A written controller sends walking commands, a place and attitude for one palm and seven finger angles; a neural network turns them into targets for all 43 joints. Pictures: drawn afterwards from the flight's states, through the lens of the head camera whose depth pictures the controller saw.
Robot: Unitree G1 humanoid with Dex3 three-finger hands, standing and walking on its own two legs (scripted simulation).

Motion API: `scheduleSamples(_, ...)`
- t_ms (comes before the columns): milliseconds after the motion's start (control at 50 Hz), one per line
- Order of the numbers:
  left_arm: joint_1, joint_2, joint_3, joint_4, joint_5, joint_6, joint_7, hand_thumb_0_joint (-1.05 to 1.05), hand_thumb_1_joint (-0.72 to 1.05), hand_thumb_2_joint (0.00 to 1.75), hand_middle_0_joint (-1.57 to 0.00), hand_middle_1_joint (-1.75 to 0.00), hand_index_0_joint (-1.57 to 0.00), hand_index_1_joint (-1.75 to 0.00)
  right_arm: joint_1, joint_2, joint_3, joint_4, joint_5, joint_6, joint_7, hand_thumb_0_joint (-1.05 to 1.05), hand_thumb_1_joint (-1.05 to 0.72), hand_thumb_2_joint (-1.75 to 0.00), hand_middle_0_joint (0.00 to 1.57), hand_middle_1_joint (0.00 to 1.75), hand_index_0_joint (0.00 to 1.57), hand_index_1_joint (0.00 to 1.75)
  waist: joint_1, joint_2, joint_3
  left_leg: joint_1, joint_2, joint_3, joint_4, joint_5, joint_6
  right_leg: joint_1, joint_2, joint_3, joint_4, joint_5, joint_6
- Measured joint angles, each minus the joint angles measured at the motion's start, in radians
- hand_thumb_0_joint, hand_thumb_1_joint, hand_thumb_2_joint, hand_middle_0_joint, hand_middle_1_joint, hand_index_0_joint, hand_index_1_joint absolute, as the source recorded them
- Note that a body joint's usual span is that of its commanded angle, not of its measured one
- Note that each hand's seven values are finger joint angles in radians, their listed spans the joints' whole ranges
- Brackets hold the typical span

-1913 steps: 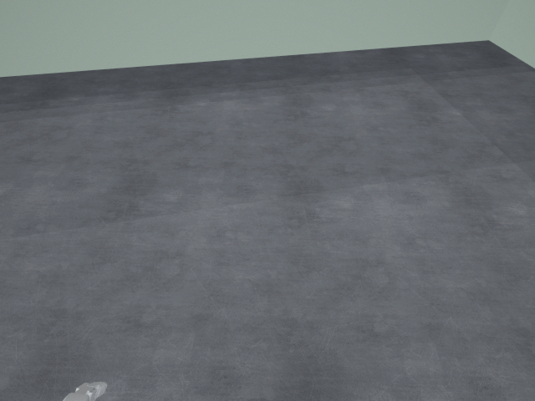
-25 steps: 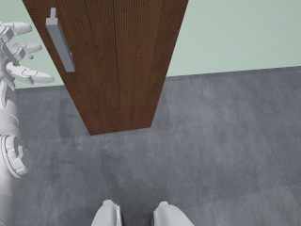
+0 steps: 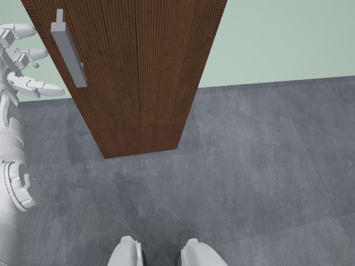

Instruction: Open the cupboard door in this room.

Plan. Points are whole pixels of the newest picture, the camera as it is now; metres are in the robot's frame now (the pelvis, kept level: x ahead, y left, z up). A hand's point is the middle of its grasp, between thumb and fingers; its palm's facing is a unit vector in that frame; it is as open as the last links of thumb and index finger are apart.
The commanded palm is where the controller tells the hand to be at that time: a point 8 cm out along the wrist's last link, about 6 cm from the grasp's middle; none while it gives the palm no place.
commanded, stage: move the hooked fingers beside the handle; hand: left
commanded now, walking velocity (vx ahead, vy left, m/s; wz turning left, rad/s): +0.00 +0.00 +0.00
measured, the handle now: (72, 51) +0.56 +0.18 +0.09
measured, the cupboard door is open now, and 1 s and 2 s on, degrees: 0 0 0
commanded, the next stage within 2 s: slide the fingers in behind the handle in 0.38 s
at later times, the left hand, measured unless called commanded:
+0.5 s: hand (40, 68) +0.51 +0.23 +0.09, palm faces +0.10 -1.00 +0.00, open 14.0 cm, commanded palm +0.49 +0.27 +0.08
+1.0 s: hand (50, 67) +0.51 +0.22 +0.09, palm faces +0.12 -0.99 +0.00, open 14.1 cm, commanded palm +0.49 +0.24 +0.08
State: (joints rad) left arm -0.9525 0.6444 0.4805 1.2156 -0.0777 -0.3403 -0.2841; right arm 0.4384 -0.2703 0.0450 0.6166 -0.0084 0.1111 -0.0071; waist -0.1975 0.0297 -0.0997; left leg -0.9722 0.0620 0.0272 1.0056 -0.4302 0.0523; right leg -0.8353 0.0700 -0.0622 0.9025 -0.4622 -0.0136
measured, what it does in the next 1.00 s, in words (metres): stands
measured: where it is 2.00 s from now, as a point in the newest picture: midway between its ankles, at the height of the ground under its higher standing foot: outside the picture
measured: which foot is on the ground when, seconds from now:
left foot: down 0.00-1.00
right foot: down 0.00-1.00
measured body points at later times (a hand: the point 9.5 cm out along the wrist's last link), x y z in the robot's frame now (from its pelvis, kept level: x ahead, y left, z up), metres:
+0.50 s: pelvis -0.01 +0.00 +0.00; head +0.12 +0.03 +0.43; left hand +0.50 +0.29 +0.09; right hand -0.02 -0.27 -0.10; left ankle +0.02 +0.08 -0.68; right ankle -0.03 -0.12 -0.68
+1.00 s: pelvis -0.01 -0.01 +0.00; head +0.11 +0.02 +0.43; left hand +0.50 +0.27 +0.09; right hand -0.03 -0.27 -0.11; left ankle +0.02 +0.08 -0.68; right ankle -0.03 -0.12 -0.68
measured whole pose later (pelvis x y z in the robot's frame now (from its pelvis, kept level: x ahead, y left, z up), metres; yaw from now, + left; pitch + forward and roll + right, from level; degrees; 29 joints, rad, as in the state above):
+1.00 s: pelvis -0.01 -0.01 +0.00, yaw +1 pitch +22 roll -5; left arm -1.00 0.57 0.39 1.25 -0.09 -0.37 -0.18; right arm 0.43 -0.27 0.04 0.65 -0.01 0.08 0.01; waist -0.19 0.04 -0.10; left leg -0.99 0.05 0.01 1.03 -0.41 0.04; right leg -0.86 0.06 -0.08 0.94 -0.46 -0.02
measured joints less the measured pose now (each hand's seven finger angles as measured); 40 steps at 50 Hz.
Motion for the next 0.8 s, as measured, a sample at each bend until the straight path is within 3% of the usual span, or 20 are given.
scheduleSamples(340,-0.007,-0.029,-0.043,0.014,-0.007,-0.026,0.013,-0.02,-0.50,0.30,-0.30,-1.20,-0.30,-1.20,-0.042,-0.004,-0.002,-0.007,0.004,-0.005,0.000,0.00,-0.90,-0.90,0.20,0.29,0.20,0.30,0.014,-0.001,-0.002,0.000,-0.008,-0.008,0.014,0.001,0.001,0.002,-0.007,-0.008,0.019,-0.006,0.000)
scheduleSamples(800,-0.038,-0.054,-0.056,0.042,0.000,-0.030,0.077,-0.02,-0.50,0.30,-0.30,-1.20,-0.31,-1.22,0.000,-0.004,-0.001,0.016,-0.002,-0.019,0.005,0.00,-0.90,-0.90,0.20,0.29,0.20,0.30,-0.001,0.009,0.000,-0.011,-0.007,-0.011,0.015,0.015,-0.005,-0.014,-0.006,-0.011,0.032,0.001,-0.007)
